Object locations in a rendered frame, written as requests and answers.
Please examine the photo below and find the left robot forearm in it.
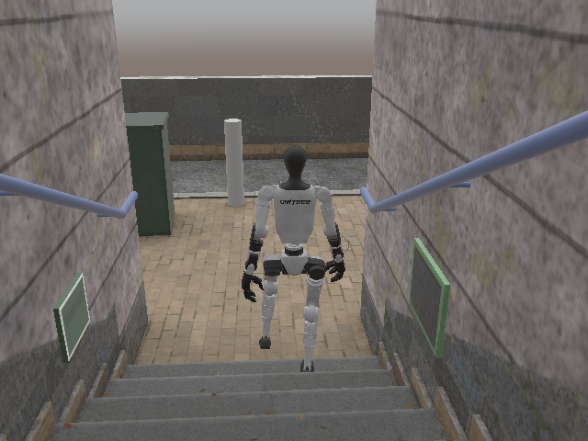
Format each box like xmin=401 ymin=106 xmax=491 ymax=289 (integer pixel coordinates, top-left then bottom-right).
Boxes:
xmin=243 ymin=224 xmax=263 ymax=275

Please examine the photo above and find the robot left upper arm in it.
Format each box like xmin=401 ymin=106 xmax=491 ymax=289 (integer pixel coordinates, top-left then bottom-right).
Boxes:
xmin=254 ymin=185 xmax=276 ymax=238

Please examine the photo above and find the robot right shin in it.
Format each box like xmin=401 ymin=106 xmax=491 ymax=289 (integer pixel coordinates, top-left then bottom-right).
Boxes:
xmin=303 ymin=307 xmax=319 ymax=371

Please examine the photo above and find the robot right upper arm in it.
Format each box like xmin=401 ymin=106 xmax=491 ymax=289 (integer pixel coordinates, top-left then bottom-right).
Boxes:
xmin=314 ymin=186 xmax=337 ymax=236

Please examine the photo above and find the robot right hand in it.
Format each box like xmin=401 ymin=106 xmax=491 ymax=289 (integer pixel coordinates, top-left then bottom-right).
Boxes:
xmin=325 ymin=260 xmax=345 ymax=282

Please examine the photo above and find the right robot forearm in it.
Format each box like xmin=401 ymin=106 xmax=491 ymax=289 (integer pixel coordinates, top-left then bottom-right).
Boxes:
xmin=327 ymin=222 xmax=345 ymax=263

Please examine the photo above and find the robot left hand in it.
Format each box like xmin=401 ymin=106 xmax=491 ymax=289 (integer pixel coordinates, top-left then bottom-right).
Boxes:
xmin=242 ymin=272 xmax=264 ymax=302

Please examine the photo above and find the left robot foot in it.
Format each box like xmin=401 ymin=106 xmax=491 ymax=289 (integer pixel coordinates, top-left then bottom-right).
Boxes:
xmin=259 ymin=336 xmax=271 ymax=349

